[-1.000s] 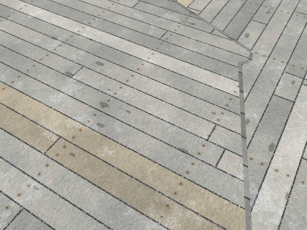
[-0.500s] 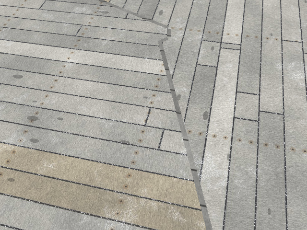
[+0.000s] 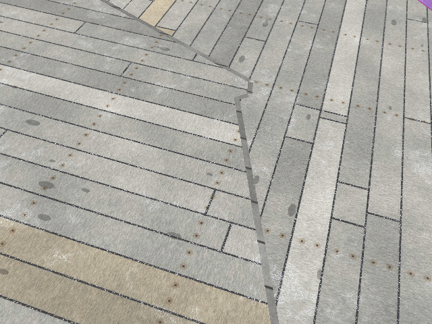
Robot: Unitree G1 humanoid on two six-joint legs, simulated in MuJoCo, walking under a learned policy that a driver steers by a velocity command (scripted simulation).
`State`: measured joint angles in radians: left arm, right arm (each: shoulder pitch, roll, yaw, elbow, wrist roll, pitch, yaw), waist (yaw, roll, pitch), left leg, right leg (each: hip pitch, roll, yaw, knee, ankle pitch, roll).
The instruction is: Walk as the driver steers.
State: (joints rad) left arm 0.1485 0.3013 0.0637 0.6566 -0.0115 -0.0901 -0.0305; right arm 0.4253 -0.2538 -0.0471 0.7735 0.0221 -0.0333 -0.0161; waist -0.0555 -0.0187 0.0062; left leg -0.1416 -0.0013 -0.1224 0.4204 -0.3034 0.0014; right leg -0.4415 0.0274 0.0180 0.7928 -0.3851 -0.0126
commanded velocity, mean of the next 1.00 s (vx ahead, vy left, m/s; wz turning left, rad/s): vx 0.47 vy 0.00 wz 0.16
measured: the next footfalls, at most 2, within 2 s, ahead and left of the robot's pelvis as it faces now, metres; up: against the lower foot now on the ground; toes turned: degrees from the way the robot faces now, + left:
right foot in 0.14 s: +0.16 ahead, -0.14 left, +0.00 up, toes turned +7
left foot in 0.62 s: +0.42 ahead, +0.19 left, +0.00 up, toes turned +19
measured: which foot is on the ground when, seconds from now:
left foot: down 0.00-0.14, up 0.16-0.60, down 0.62-1.00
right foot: up 0.00-0.12, down 0.14-0.64, up 0.66-1.00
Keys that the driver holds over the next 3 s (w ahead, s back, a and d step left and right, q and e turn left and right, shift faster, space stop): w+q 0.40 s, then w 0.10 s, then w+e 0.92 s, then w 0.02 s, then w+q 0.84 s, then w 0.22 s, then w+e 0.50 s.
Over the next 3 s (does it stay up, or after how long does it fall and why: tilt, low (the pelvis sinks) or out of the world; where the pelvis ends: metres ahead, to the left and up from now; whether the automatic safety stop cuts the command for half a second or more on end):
stays up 1.54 0.21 0.00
